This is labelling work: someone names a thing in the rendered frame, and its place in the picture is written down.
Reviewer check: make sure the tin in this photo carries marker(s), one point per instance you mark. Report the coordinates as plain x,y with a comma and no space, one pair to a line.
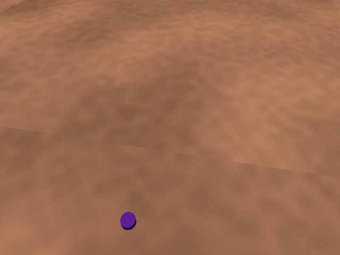
128,221

